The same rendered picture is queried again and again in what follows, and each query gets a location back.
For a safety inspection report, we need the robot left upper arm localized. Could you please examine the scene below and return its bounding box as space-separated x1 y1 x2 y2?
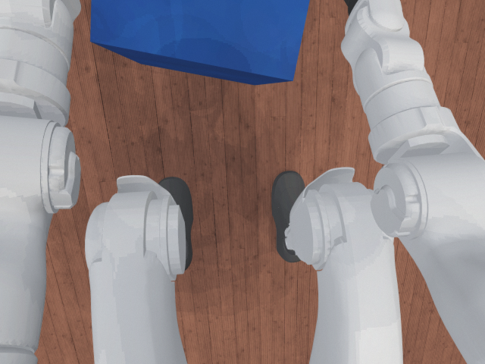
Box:
0 115 81 364

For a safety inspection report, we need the left robot forearm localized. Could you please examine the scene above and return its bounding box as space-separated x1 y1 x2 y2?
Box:
0 0 81 127

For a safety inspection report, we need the right robot shin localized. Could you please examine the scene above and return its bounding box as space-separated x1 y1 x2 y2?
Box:
285 167 394 262

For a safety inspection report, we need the robot right upper arm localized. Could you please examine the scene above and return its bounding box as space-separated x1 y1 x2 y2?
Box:
371 152 485 364

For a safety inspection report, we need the right robot forearm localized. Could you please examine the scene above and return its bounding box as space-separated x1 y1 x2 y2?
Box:
341 0 485 165

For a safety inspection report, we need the robot right thigh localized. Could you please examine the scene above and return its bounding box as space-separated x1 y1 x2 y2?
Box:
296 182 403 364

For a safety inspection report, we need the carton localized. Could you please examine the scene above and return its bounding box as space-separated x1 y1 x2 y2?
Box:
90 0 310 85

